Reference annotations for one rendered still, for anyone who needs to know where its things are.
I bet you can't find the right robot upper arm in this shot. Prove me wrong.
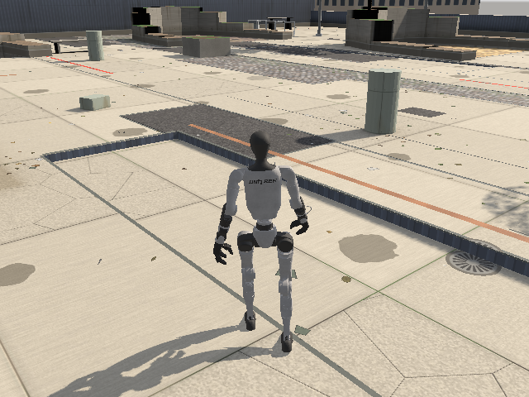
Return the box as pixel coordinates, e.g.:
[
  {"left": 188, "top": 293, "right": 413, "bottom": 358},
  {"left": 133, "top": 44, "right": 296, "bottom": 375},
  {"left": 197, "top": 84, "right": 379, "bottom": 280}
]
[{"left": 279, "top": 165, "right": 303, "bottom": 209}]

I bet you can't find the right robot hand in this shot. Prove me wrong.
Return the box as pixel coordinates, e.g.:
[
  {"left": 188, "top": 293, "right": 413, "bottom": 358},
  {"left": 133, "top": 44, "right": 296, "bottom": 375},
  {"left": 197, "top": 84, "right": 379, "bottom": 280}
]
[{"left": 290, "top": 220, "right": 309, "bottom": 235}]

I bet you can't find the left robot shin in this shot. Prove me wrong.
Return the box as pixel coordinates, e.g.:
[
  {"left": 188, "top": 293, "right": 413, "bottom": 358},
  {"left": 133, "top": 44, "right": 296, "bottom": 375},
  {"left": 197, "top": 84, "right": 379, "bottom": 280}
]
[{"left": 241, "top": 268, "right": 255, "bottom": 320}]

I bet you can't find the left robot upper arm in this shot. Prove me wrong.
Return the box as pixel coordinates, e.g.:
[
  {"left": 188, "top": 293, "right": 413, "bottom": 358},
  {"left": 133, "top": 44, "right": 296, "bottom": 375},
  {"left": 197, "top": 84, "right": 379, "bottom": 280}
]
[{"left": 224, "top": 168, "right": 245, "bottom": 216}]

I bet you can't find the robot head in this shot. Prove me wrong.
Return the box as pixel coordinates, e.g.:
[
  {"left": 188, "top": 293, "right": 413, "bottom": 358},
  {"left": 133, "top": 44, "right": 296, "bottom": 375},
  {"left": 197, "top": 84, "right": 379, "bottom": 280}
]
[{"left": 247, "top": 131, "right": 276, "bottom": 171}]

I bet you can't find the right robot forearm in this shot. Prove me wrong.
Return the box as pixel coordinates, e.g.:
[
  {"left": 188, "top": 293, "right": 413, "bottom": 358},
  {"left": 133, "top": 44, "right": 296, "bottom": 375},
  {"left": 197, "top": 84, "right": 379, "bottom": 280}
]
[{"left": 294, "top": 196, "right": 307, "bottom": 223}]

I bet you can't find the left robot forearm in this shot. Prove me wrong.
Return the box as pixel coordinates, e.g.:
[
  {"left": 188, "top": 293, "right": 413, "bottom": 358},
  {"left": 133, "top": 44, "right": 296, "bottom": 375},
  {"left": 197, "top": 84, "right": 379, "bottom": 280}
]
[{"left": 215, "top": 203, "right": 232, "bottom": 244}]

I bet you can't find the left robot hand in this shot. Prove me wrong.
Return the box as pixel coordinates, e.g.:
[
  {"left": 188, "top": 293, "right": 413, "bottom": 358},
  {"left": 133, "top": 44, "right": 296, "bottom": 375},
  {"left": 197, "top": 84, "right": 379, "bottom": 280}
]
[{"left": 213, "top": 242, "right": 233, "bottom": 265}]

